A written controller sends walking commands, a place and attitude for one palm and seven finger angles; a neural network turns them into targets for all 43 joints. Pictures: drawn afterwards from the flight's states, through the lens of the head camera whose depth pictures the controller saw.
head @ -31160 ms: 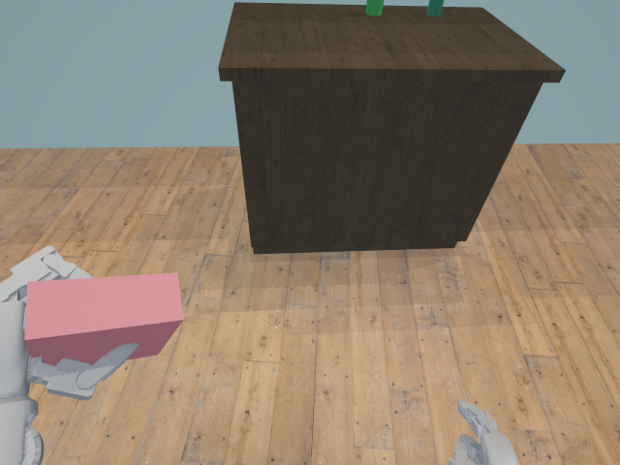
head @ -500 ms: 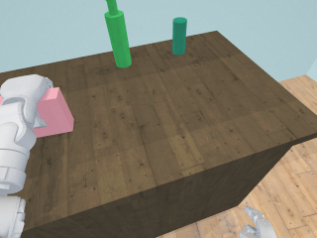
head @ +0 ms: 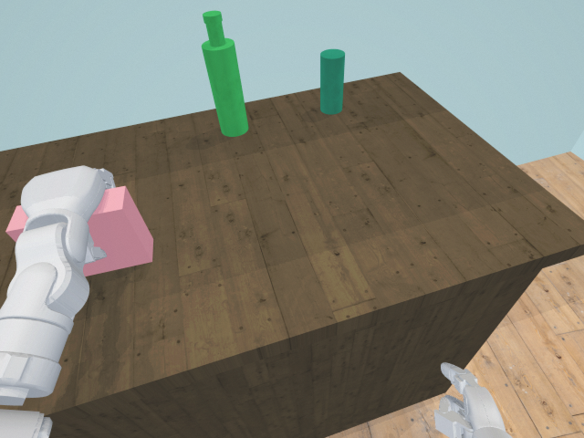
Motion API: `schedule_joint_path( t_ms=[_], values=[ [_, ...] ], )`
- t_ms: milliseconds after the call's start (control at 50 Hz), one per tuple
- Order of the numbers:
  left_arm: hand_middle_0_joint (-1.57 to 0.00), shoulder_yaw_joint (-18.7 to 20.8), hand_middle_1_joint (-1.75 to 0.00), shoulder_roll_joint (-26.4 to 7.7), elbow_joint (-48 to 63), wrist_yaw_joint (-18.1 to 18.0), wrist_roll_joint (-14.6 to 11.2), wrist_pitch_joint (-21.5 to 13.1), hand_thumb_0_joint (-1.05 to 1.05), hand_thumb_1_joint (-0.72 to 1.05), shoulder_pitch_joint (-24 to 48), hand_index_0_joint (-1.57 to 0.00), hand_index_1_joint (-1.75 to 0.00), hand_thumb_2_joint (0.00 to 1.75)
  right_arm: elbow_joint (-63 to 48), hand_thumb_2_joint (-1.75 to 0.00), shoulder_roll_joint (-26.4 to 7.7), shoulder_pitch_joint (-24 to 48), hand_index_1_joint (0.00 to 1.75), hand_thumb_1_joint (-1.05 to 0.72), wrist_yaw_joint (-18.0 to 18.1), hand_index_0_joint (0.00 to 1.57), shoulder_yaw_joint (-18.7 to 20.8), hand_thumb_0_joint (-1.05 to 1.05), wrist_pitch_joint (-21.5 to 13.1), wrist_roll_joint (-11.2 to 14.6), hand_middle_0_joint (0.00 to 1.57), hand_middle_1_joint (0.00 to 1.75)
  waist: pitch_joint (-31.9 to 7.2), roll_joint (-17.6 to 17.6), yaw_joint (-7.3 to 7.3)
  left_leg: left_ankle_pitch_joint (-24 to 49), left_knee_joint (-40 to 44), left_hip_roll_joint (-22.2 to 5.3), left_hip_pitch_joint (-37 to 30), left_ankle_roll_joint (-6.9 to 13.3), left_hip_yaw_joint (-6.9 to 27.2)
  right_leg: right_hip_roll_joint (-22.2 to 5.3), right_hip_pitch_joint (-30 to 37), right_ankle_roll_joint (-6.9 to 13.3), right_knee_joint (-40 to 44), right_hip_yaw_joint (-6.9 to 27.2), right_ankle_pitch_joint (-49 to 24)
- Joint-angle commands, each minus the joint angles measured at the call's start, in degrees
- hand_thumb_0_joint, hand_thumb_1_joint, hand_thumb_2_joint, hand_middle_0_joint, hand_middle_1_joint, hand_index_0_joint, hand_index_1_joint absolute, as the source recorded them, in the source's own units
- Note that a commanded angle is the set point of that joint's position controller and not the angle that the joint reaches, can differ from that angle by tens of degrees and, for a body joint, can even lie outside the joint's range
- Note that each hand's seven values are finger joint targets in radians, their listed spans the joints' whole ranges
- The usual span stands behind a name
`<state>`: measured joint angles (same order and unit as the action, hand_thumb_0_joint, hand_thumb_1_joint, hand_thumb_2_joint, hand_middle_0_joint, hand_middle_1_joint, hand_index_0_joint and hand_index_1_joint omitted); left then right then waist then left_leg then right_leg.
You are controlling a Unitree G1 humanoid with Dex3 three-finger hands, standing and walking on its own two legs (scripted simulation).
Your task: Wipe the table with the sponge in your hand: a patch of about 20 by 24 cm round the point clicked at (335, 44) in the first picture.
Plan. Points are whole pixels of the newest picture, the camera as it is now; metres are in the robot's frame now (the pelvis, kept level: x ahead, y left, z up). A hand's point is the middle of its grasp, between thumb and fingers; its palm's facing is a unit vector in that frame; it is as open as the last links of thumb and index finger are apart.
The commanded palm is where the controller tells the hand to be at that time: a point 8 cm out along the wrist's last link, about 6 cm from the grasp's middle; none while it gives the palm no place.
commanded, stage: wipe back along the first lane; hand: left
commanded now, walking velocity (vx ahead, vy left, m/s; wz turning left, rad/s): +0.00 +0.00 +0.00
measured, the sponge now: (95, 244) +0.33 +0.33 +0.10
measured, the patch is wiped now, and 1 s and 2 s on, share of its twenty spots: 1.00 1.00 1.00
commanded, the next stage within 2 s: lift the sponge slowly off the table in 1.06 s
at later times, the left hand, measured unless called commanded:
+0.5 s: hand (81, 245) +0.30 +0.31 +0.14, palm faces +0.05 -0.02 -1.00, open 8.8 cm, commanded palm +0.25 +0.30 +0.17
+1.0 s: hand (78, 269) +0.26 +0.29 +0.14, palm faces +0.12 -0.04 -0.99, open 8.8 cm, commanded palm +0.21 +0.27 +0.16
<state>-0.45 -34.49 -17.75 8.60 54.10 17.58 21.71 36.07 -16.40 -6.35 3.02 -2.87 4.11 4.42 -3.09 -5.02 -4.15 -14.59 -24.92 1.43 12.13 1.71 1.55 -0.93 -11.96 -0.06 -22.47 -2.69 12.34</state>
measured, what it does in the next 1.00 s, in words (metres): stands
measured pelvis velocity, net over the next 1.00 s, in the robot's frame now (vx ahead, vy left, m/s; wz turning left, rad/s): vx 0.00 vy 0.00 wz -0.02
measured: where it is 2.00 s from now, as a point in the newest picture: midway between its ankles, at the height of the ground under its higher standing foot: outside the picture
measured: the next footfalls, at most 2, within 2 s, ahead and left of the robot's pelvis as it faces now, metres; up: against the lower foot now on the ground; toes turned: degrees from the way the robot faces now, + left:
none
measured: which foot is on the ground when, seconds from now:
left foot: down 0.00-1.00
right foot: down 0.00-1.00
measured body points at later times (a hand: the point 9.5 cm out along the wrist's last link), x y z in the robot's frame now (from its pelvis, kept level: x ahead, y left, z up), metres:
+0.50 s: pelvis +0.01 -0.01 -0.01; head +0.00 -0.04 +0.44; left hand +0.29 +0.31 +0.19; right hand +0.20 -0.25 -0.10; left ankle -0.02 +0.10 -0.74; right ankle -0.01 -0.13 -0.74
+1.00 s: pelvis +0.00 +0.00 -0.01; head -0.01 -0.03 +0.44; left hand +0.25 +0.29 +0.19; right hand +0.25 -0.20 -0.08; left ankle -0.02 +0.10 -0.74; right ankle -0.01 -0.13 -0.74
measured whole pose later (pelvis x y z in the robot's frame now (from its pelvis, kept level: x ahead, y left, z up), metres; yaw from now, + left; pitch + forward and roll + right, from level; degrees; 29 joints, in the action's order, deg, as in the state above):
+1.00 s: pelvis +0.00 +0.00 -0.01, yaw -1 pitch +1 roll -1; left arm -0.6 -32.0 14.8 6.2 52.4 28.4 -2.4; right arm 33.1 -16.0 -3.2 1.6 -4.4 4.9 4.6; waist -4.2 -6.1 -6.6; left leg -17.9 -29.7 1.2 12.5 1.9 0.5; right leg -0.7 -12.9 -0.5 -27.4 -1.6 15.3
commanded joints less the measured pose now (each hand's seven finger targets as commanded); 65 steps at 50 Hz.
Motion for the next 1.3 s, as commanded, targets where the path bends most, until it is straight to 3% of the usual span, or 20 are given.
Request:
schedule_joint_path(
  t_ms=[0, 80, 120, 160, 220, 320, 380, 420, 540, 620, 780, 820, 840, 920, 940, 1060, 1140, 1200, 1220, 1280],
  values=[
    [-1.2, 5.5, -1.6, -12.6, 5.9, 0.9, -0.6, 0.2, 0.0, 0.1, 7.5, -1.2, -1.6, 1.3, -8.8, -0.9, -7.6, 7.8, 0.3, -0.9, 0.3, 0.2, 2.7, 0.0, -1.8, -0.3, 0.2, 0.3, -9.6, 5.4, -0.28, 16.6, 2.0, -0.2, -1.8, 0.8, 0.4, 1.7, 5.5, 4.1, 1.2, -0.2, -12.2],
    [-1.2, 5.2, -1.6, -12.2, 5.4, 1.6, -0.9, 0.7, 0.0, 0.1, 4.6, -1.2, -1.6, 1.3, -9.2, -0.9, -7.7, 7.9, 0.3, -0.9, 0.5, 0.2, 2.6, 0.0, -1.3, -0.3, 0.2, 0.3, -8.8, 5.6, -0.28, 15.7, 1.3, 0.0, -0.9, 0.9, -0.3, 1.6, 5.4, 3.9, 1.0, 0.1, -12.3],
    [-1.2, 7.6, -1.6, -14.7, 6.8, 1.8, -1.3, 0.6, 0.0, 0.1, 2.9, -1.2, -1.6, 1.3, -9.5, -0.9, -7.9, 8.5, 0.3, -0.9, 0.5, 0.2, 2.6, 0.0, -1.3, -0.3, 0.2, 0.3, -8.9, 5.3, -0.58, 15.6, 0.7, 0.1, -0.4, 0.9, -0.2, 1.5, 5.8, 4.0, 0.6, 0.9, -13.0],
    [-1.2, 6.3, -1.6, -12.8, 5.7, 2.1, -1.6, 1.0, 0.0, 0.1, 0.2, -1.2, -1.6, 1.3, -9.6, -0.9, -7.8, 7.4, 0.3, -0.9, 0.5, 0.2, 2.7, 0.0, -1.2, -0.2, 0.2, 0.3, -8.1, 7.3, -0.26, 15.3, 0.0, 0.1, 0.3, 1.0, -0.6, 1.4, 5.3, 3.4, 0.2, 0.5, -13.5],
    [-1.2, 6.7, -1.6, -13.0, 9.8, 2.4, -2.2, 0.9, 0.0, 0.1, -1.1, -1.2, -1.6, 1.3, -10.4, -0.9, -7.8, 8.3, 0.3, -0.9, 0.3, 0.2, 2.6, 0.0, -1.1, -0.1, 0.2, 0.3, -9.5, 4.6, -0.48, 16.7, -0.4, 0.2, -0.1, 1.0, -0.6, 1.4, 6.1, 3.7, -0.5, 1.2, -15.5],
    [-1.2, 8.1, -1.6, -11.0, 18.1, 1.9, -4.7, 1.4, 0.0, 0.1, -11.6, -1.2, -1.6, 1.3, -12.3, -0.9, -7.2, 8.9, 0.3, -0.9, -0.5, 0.2, 2.8, 0.0, -1.4, -0.1, 0.2, 0.3, -11.6, 5.7, -1.61, 20.8, -2.1, 0.0, -0.4, 1.1, -0.5, 1.2, 7.9, 3.4, -2.5, 1.1, -21.2],
    [-1.2, 6.4, -1.6, -8.9, 19.4, 1.3, -5.5, 3.4, 0.0, 0.1, -13.2, -1.2, -1.6, 1.3, -12.3, -0.9, -7.3, 8.6, 0.3, -0.9, -0.5, 0.2, 2.9, 0.0, -1.2, 0.0, 0.2, 0.3, -8.1, 7.1, -1.13, 17.8, -1.8, -0.2, 0.7, 1.0, -0.6, 1.5, 5.2, 2.8, -1.9, 0.2, -17.5],
    [-1.2, 8.3, -1.6, -10.9, 22.4, 0.8, -5.8, 3.9, 0.0, 0.1, -12.7, -1.2, -1.6, 1.3, -12.6, -0.9, -7.1, 10.1, 0.3, -0.9, -0.3, 0.2, 2.7, 0.0, -1.7, 0.2, 0.2, 0.3, -8.0, 6.6, -1.43, 17.1, -1.7, -0.2, 0.6, 1.0, -0.3, 1.5, 5.2, 3.1, -2.0, 1.2, -16.5],
    [-1.2, 6.9, -1.6, -9.5, 23.7, 0.2, -5.7, 6.7, 0.0, 0.1, -14.4, -1.2, -1.6, 1.3, -12.6, -0.9, -6.9, 9.8, 0.3, -0.9, 0.3, 0.2, 2.3, 0.0, -2.1, 0.0, 0.2, 0.3, -7.9, 7.8, -1.69, 15.9, -1.9, -0.1, 0.9, 1.0, -0.4, 1.6, 4.7, 2.9, -2.3, 0.6, -14.0],
    [-1.2, 3.9, -1.6, -6.5, 26.7, 0.6, -5.2, 8.0, 0.0, 0.1, -13.7, -1.2, -1.6, 1.3, -13.0, -0.9, -6.0, 12.7, 0.3, -0.9, 0.1, 0.2, 1.6, 0.0, -2.5, 0.4, 0.2, 0.3, -7.3, 5.2, -1.45, 14.7, -0.9, -0.7, 0.0, 0.6, 0.1, 2.0, 3.0, 3.2, -1.8, 0.8, -11.1],
    [-1.2, 1.4, -1.6, -2.6, 30.7, 1.0, -5.7, 9.8, 0.0, 0.1, -20.8, -1.2, -1.6, 1.3, -13.3, -0.9, -5.6, 13.3, 0.3, -0.9, -0.7, 0.2, 1.1, 0.0, -2.4, -0.1, 0.2, 0.3, -7.0, 6.7, -2.32, 16.1, -0.8, -1.1, -0.2, 0.5, 0.5, 2.0, 3.4, 3.0, -2.4, -0.5, -12.1],
    [-1.2, 2.8, -1.6, -4.4, 32.9, 0.6, -5.2, 10.4, 0.0, 0.1, -18.9, -1.2, -1.6, 1.3, -13.4, -0.9, -5.4, 15.5, 0.3, -0.9, -0.8, 0.2, 0.9, 0.0, -2.5, 0.2, 0.2, 0.3, -6.3, 5.4, -2.14, 14.4, -0.4, -1.5, 0.0, 0.3, 0.8, 2.4, 2.7, 3.4, -2.2, 0.3, -9.7],
    [-1.2, 0.3, -1.6, -1.9, 32.9, 0.7, -5.0, 10.8, 0.0, 0.1, -18.5, -1.2, -1.6, 1.3, -14.0, -0.9, -5.2, 14.2, 0.3, -0.9, -0.7, 0.2, 0.7, 0.0, -2.5, 0.0, 0.2, 0.3, -6.5, 5.8, -2.28, 14.9, -0.5, -1.1, 0.4, 0.4, 0.7, 2.2, 3.0, 3.3, -2.4, -0.6, -9.6],
    [-1.2, 1.3, -1.6, -2.4, 36.6, 0.2, -5.0, 11.8, 0.0, 0.1, -22.7, -1.2, -1.6, 1.3, -13.8, -0.9, -5.0, 16.4, 0.3, -0.9, -1.2, 0.2, 0.8, 0.0, -2.6, 0.3, 0.2, 0.3, -7.0, 4.4, -2.79, 15.4, -0.4, -1.5, -0.3, 0.2, 1.0, 2.5, 3.4, 3.6, -2.8, 0.5, -10.5],
    [-1.2, -0.5, -1.6, -0.4, 37.3, 0.3, -5.1, 11.9, 0.0, 0.1, -23.1, -1.2, -1.6, 1.3, -14.3, -0.9, -4.9, 14.9, 0.3, -0.9, -1.2, 0.2, 0.7, 0.0, -2.6, 0.0, 0.2, 0.3, -8.2, 5.9, -2.85, 16.7, -1.0, -1.1, -0.1, 0.5, 0.8, 2.3, 4.3, 3.5, -3.3, -0.3, -11.7],
    [-1.2, -0.4, -1.6, 1.2, 41.4, -0.6, -5.9, 12.8, 0.0, 0.1, -29.4, -1.2, -1.6, 1.3, -14.1, -0.9, -4.5, 15.7, 0.3, -0.9, -1.8, 0.2, 0.8, 0.0, -2.6, 0.3, 0.2, 0.3, -6.2, 6.3, -2.87, 17.3, -1.1, -1.7, 0.0, 0.3, 0.7, 2.4, 3.4, 3.1, -3.6, -0.3, -12.5],
    [-1.2, 1.1, -1.6, -0.4, 43.1, -1.8, -6.0, 13.1, 0.0, 0.1, -29.3, -1.2, -1.6, 1.3, -14.8, -0.9, -4.7, 15.6, 0.3, -0.9, -1.4, 0.2, 0.7, 0.0, -2.9, -0.1, 0.2, 0.3, -6.5, 7.8, -3.39, 15.4, -1.3, -1.3, 0.5, 0.5, 0.5, 2.5, 3.8, 3.1, -3.5, 0.0, -11.0],
    [-1.2, 1.9, -1.6, -1.3, 44.1, -2.2, -6.1, 13.1, 0.0, 0.1, -28.4, -1.2, -1.6, 1.3, -13.9, -0.9, -4.7, 15.8, 0.3, -0.9, -1.3, 0.2, 0.9, 0.0, -2.7, 0.0, 0.2, 0.3, -6.5, 6.3, -3.28, 16.1, -1.4, -1.2, 0.0, 0.3, 0.4, 2.3, 4.1, 3.1, -3.6, 0.5, -12.4],
    [-1.2, 4.0, -1.6, -3.8, 46.1, -2.6, -5.9, 13.1, 0.0, 0.1, -27.8, -1.2, -1.6, 1.3, -14.3, -0.9, -4.6, 17.0, 0.3, -0.9, -1.2, 0.2, 0.8, 0.0, -3.2, 0.0, 0.2, 0.3, -8.1, 5.4, -3.48, 15.9, -1.6, -1.3, -0.6, 0.3, 0.7, 2.6, 4.6, 3.4, -3.7, 2.0, -12.4],
    [-1.2, 3.2, -1.6, -2.4, 44.2, -2.3, -6.3, 13.6, 0.0, 0.1, -30.5, -1.2, -1.6, 1.3, -13.8, -0.9, -4.8, 15.4, 0.3, -0.9, -1.0, 0.2, 0.7, 0.0, -2.8, -0.3, 0.2, 0.3, -6.2, 6.2, -3.5, 17.2, -1.8, -1.1, -0.2, 0.4, 0.3, 2.3, 4.4, 3.1, -3.6, 0.8, -13.6]
  ],
)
